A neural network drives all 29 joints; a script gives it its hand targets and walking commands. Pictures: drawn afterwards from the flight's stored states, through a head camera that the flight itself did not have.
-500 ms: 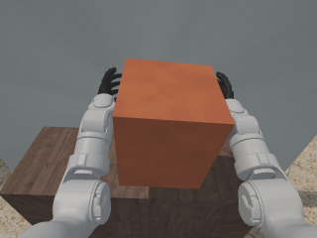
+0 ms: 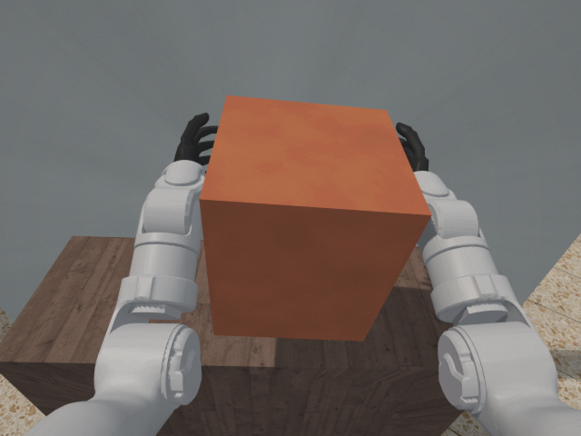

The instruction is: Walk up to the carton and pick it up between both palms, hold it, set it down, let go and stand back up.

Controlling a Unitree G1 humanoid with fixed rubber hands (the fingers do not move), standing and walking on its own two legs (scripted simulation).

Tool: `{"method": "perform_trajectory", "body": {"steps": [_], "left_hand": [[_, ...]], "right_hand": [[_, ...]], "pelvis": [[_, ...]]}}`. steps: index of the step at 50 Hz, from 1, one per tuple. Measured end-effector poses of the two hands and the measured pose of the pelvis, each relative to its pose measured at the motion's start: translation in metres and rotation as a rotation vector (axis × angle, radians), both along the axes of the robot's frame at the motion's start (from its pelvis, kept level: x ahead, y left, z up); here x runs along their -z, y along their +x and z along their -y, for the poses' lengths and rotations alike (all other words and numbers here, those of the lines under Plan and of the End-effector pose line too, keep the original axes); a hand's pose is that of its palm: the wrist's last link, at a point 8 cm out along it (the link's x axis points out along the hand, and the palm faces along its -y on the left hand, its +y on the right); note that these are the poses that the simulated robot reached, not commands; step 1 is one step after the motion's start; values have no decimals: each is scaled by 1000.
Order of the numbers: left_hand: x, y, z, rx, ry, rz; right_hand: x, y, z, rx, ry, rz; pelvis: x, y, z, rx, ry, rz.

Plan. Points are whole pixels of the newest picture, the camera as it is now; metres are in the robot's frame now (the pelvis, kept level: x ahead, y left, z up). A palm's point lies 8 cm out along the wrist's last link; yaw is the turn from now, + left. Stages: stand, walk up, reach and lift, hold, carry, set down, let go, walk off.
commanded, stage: reach and lift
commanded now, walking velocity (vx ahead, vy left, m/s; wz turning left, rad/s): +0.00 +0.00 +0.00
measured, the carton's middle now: (298, 224) +0.36 +0.02 +0.16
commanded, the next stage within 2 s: hold in 0.82 s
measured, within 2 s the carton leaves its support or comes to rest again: neither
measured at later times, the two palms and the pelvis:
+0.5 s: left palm (189, 159) +0.39 +0.16 +0.24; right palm (417, 171) +0.40 -0.13 +0.23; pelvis +0.00 +0.00 +0.00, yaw +0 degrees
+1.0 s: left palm (183, 151) +0.38 +0.16 +0.26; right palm (425, 162) +0.38 -0.13 +0.25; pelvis +0.00 +0.00 +0.00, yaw +0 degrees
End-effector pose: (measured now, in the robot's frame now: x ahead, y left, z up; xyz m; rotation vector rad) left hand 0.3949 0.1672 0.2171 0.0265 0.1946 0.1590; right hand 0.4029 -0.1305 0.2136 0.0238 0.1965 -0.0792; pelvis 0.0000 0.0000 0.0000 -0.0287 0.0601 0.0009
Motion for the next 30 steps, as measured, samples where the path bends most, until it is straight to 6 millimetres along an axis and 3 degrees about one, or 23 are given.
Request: {"method": "perform_trajectory", "body": {"steps": [30], "left_hand": [[-22,-7,3,5,6,14]], "right_hand": [[-20,-8,3,5,24,11]], "pelvis": [[0,0,0,-2,0,20]]}}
